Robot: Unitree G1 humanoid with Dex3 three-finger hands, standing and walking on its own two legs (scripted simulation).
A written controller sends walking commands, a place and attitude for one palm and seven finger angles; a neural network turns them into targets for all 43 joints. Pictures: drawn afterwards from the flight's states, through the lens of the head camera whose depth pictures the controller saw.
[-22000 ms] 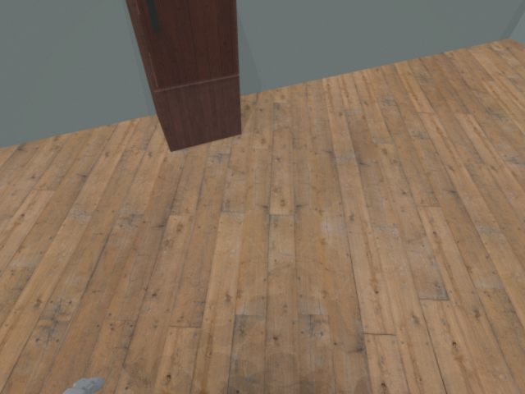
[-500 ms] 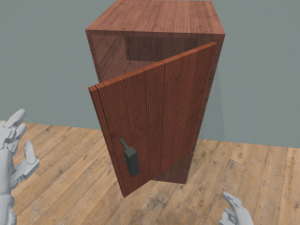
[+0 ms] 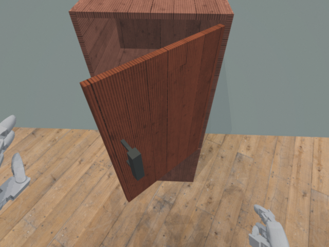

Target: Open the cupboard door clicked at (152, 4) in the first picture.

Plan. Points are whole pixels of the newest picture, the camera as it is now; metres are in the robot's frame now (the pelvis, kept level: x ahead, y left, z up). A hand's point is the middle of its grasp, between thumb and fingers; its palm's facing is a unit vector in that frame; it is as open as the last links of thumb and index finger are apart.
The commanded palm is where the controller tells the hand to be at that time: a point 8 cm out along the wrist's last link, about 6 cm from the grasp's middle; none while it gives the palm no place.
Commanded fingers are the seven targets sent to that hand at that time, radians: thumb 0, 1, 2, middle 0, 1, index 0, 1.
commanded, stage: step back with the hand held close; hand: left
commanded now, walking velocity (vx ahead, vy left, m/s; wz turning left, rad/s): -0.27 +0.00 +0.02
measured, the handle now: (131, 159) +0.35 +0.11 -0.01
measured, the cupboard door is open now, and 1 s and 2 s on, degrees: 42 42 42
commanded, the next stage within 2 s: stop stepping back and stand still in 0.82 s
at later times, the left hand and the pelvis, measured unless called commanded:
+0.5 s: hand out of the picture +0.13 +0.25 +0.16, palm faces +0.43 -0.78 -0.45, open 7.4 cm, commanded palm +0.05 +0.30 +0.18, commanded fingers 0.00 0.90 0.90 -0.20 -0.30 -0.20 -0.30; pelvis -0.07 -0.01 -0.01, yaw +2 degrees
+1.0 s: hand out of the picture +0.01 +0.19 +0.17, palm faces +0.30 -0.78 -0.55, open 7.4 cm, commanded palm -0.06 +0.25 +0.18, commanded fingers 0.00 0.90 0.90 -0.20 -0.30 -0.20 -0.30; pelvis -0.21 -0.05 +0.00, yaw -2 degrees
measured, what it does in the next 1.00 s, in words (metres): walks backwards: right foot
